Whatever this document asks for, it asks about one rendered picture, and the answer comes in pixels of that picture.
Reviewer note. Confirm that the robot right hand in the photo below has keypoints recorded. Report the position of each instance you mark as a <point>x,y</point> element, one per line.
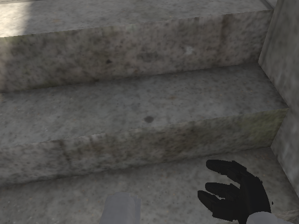
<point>239,203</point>

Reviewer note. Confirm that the robot right forearm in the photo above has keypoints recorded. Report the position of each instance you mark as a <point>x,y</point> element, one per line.
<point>262,218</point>

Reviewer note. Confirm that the robot left thigh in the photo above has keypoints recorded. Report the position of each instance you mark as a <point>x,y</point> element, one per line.
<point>122,208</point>

